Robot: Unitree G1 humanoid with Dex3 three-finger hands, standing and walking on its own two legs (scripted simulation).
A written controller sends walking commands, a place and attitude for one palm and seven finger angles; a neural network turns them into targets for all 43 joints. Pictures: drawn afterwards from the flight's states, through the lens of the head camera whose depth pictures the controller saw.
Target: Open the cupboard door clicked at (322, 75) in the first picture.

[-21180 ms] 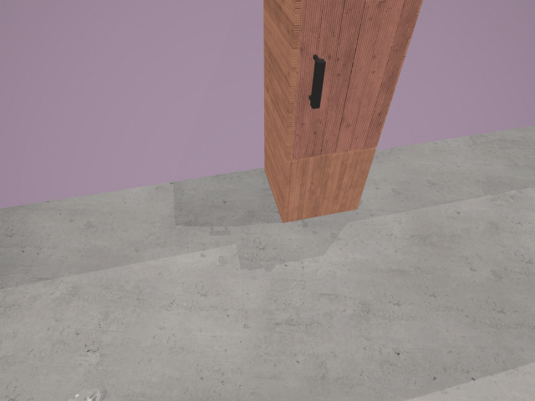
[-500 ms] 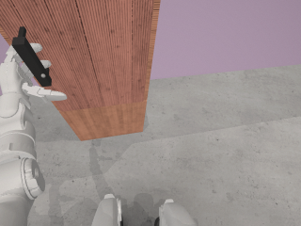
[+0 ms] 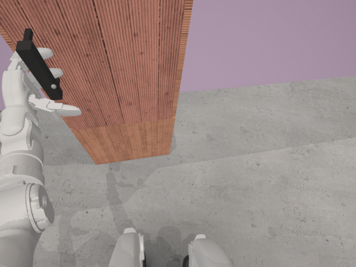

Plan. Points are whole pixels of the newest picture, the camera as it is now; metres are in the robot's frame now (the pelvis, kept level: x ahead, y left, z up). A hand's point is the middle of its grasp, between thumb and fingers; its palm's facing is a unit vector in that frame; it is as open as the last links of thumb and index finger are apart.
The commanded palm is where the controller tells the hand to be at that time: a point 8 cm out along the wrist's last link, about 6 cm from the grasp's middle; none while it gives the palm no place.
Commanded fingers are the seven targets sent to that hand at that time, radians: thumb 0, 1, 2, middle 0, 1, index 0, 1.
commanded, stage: close the thumb around the handle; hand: left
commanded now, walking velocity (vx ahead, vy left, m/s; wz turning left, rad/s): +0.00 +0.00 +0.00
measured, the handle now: (43, 67) +0.54 +0.28 +0.07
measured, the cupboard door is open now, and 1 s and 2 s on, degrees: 0 3 48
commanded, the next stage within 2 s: pull the door open along its arc in 0.66 s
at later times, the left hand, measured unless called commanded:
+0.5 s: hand (53, 85) +0.49 +0.25 +0.07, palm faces +0.17 -0.99 +0.00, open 6.9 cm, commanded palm +0.46 +0.28 +0.07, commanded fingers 0.00 0.90 0.90 -0.40 -1.35 -0.40 -1.35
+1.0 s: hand (54, 92) +0.47 +0.25 +0.07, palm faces +0.16 -0.99 -0.01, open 6.1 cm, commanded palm +0.41 +0.28 +0.07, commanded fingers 0.00 0.90 0.90 -0.40 -1.35 -0.40 -1.35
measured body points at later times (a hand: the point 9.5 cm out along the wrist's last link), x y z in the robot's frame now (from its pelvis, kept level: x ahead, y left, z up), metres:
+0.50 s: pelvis +0.00 +0.00 +0.00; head +0.13 +0.03 +0.43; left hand +0.47 +0.30 +0.07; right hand +0.02 -0.26 -0.11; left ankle +0.04 +0.11 -0.65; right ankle -0.01 -0.12 -0.65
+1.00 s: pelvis +0.01 +0.00 +0.01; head +0.13 +0.02 +0.44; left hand +0.46 +0.30 +0.07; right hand +0.04 -0.26 -0.10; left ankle +0.04 +0.11 -0.65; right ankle -0.01 -0.12 -0.65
